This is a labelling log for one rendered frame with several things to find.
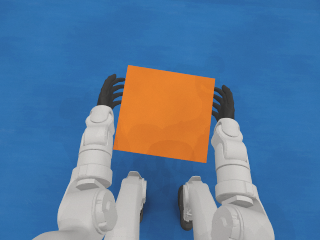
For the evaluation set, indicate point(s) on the robot left hand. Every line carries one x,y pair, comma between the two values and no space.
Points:
106,96

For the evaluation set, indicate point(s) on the robot right hand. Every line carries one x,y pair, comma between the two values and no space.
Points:
226,108

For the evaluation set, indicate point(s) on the right robot thigh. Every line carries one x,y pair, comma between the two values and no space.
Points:
198,198

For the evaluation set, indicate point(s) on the right robot forearm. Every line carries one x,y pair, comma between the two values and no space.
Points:
234,182

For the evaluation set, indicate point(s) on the left robot shin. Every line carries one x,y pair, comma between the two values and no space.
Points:
136,174

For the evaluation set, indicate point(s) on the right robot upper arm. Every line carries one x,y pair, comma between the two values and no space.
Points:
233,222

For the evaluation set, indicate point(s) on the left robot forearm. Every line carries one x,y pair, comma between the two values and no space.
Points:
93,168

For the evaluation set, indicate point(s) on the carton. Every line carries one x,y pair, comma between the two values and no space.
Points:
165,114

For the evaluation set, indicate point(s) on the left robot upper arm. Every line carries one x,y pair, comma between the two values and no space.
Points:
84,215

